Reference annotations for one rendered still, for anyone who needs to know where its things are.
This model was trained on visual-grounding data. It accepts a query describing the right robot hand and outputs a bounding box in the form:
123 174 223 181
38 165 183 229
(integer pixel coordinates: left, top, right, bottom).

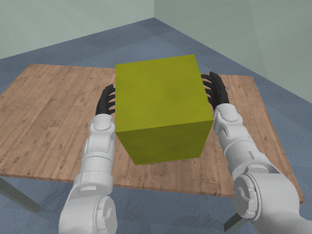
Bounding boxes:
201 71 230 111

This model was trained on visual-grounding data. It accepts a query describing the carton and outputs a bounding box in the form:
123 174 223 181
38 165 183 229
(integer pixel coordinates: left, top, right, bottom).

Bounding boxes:
115 54 215 166

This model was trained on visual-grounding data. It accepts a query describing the robot right forearm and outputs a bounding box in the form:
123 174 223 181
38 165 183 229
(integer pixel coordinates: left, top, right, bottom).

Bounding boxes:
213 103 300 210

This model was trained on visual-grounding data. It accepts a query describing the left robot upper arm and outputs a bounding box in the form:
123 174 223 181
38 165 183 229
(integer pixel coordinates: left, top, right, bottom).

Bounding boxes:
59 194 118 234

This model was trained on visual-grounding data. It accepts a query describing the left robot hand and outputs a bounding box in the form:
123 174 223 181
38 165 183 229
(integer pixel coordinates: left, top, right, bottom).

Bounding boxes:
96 84 116 115

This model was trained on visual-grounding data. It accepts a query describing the right robot upper arm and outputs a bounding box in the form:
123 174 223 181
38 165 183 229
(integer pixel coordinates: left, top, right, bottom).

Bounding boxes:
232 173 312 234

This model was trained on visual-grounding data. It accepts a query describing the robot left forearm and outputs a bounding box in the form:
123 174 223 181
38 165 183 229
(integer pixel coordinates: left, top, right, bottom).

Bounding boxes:
58 113 116 234

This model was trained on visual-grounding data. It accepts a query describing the table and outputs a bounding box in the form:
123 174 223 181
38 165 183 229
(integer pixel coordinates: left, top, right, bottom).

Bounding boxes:
0 63 305 233

